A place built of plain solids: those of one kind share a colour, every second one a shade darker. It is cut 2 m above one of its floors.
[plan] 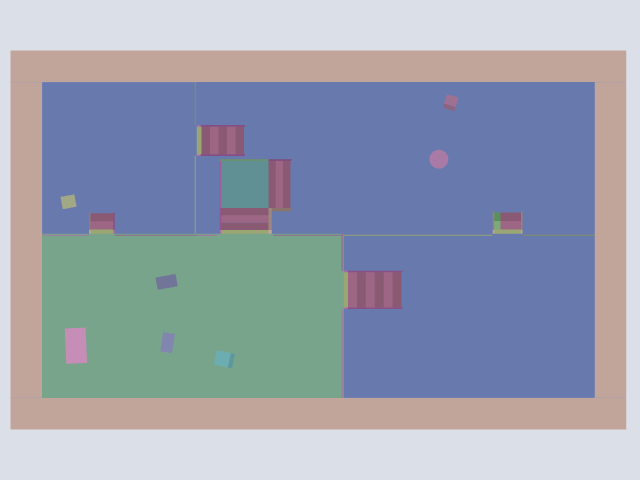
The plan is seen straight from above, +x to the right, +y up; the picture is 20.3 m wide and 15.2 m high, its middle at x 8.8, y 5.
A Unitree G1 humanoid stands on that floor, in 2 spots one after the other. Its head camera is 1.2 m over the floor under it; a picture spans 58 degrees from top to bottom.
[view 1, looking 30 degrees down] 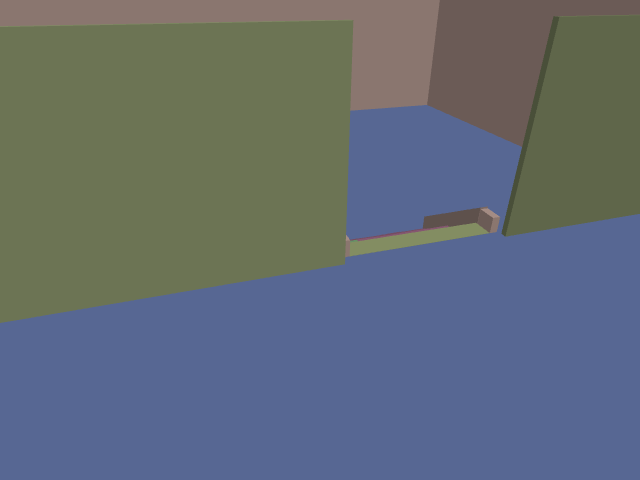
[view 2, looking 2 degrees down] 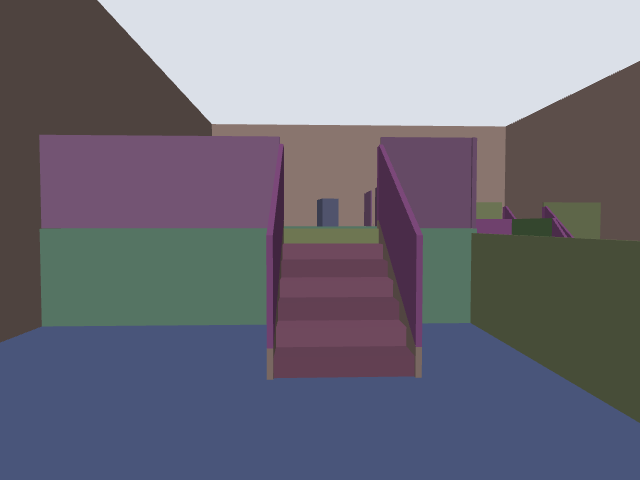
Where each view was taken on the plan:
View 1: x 13.61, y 3.42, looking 73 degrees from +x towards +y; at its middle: rail_rim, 2.07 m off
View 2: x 14.74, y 3.11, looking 178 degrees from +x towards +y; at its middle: floor_hda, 5.06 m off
